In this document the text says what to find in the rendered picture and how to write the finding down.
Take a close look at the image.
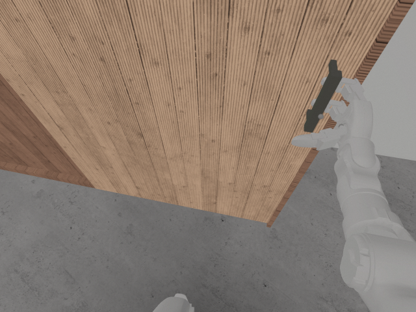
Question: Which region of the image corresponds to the wardrobe door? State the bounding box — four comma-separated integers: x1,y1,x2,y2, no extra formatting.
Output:
0,0,398,223
0,74,86,178

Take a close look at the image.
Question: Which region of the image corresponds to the left robot shin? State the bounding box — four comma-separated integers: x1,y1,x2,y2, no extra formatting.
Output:
174,293,188,301

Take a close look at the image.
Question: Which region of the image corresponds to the robot right hand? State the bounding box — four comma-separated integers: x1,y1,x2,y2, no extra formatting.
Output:
291,77,373,151

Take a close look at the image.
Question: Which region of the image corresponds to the right robot forearm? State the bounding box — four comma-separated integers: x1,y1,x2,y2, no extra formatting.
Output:
334,137,416,243

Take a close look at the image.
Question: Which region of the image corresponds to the handle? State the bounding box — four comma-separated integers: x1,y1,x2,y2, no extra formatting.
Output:
304,59,343,133

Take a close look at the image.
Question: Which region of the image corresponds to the robot left thigh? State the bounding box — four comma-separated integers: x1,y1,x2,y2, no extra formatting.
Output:
153,297,194,312

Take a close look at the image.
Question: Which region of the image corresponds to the right robot upper arm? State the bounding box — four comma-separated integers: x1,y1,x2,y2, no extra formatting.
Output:
340,233,416,312

